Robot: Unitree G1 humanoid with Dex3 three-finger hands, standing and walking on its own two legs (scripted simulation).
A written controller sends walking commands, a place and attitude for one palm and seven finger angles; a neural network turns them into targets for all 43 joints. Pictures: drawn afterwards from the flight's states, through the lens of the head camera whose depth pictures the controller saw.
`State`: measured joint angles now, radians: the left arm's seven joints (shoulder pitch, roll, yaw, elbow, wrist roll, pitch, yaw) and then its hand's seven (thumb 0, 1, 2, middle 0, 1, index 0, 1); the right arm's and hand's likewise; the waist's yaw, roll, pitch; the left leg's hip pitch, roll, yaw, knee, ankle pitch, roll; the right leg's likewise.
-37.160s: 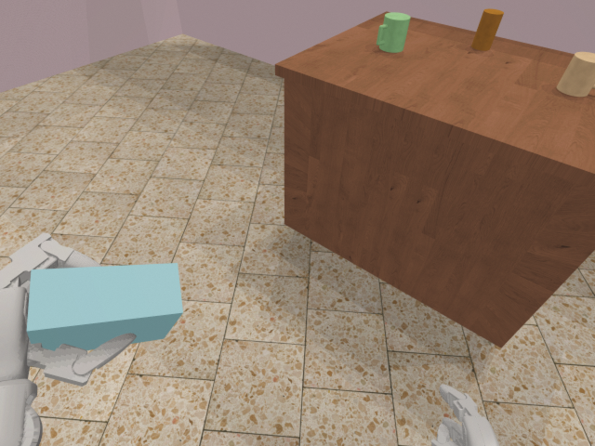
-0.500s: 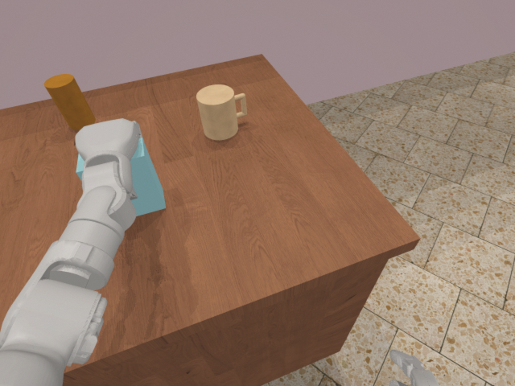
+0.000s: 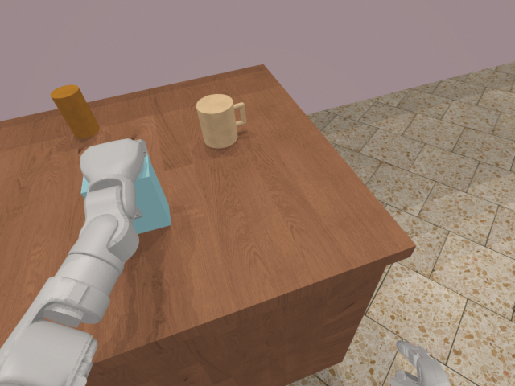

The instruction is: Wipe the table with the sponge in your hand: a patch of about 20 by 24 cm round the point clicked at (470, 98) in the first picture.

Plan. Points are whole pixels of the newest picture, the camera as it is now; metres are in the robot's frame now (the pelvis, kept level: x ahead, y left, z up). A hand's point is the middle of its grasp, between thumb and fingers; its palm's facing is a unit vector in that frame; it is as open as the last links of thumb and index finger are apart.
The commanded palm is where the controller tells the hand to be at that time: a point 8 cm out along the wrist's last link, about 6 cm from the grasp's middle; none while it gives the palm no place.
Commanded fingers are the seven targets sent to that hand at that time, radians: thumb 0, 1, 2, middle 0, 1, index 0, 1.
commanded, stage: wipe back along the middle lane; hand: left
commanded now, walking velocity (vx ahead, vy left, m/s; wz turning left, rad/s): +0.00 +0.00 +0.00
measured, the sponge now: (134, 207) +0.39 +0.25 +0.07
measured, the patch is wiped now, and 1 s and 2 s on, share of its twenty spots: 0.50 0.70 0.80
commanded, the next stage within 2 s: slide across to the third lane in 1.20 s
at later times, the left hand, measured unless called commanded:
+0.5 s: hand (126, 204) +0.35 +0.23 +0.12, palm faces +0.06 -0.03 -1.00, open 9.9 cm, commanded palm +0.30 +0.22 +0.15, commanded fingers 0.00 0.10 1.30 -1.20 -1.60 -1.20 -1.60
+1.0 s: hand (130, 229) +0.31 +0.21 +0.12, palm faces +0.11 -0.06 -0.99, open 9.9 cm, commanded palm +0.25 +0.20 +0.15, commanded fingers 0.00 0.10 1.30 -1.20 -1.60 -1.20 -1.60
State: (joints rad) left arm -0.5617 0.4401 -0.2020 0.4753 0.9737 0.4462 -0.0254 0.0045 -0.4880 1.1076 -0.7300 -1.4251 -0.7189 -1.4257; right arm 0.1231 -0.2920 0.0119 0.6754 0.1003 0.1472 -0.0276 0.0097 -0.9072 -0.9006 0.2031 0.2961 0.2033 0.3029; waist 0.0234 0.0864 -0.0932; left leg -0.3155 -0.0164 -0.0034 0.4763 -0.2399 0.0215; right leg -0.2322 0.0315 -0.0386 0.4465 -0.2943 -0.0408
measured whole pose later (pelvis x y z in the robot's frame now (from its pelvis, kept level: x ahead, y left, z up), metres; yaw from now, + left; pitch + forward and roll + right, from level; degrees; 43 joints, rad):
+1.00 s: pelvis -0.01 +0.00 +0.00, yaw -1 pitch +0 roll +0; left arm -0.24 0.37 -0.30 0.01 0.99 0.64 -0.02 0.03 -0.46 1.08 -0.67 -1.47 -0.71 -1.42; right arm 0.01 -0.26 0.05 0.64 0.11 0.16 0.01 0.01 -0.91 -0.90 0.20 0.30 0.20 0.30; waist 0.08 0.10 -0.10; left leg -0.27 -0.02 0.01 0.52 -0.26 0.02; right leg -0.21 0.03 -0.03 0.53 -0.33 -0.04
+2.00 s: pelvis -0.04 -0.03 +0.00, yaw -1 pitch -3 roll +1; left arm -0.33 0.29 -0.42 0.07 0.92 0.61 0.01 -0.01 -0.50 1.08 -0.74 -1.40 -0.79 -1.34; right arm 0.00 -0.24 0.05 0.68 0.10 0.09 0.01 0.01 -0.91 -0.90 0.20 0.30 0.20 0.30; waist 0.09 0.11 -0.08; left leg -0.23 0.01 0.00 0.49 -0.21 -0.02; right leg -0.19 0.05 -0.04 0.54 -0.30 -0.09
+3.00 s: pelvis -0.04 -0.06 -0.01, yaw -2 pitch +3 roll +2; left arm -0.73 0.33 -0.24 0.76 0.94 0.46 -0.01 0.00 -0.53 1.10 -0.77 -1.38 -0.81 -1.32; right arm 0.13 -0.28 0.03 0.74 0.10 0.11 -0.07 0.01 -0.91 -0.90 0.20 0.30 0.20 0.30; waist 0.00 0.08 -0.12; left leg -0.35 0.04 -0.01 0.49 -0.20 0.02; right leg -0.30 0.09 -0.04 0.53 -0.28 -0.12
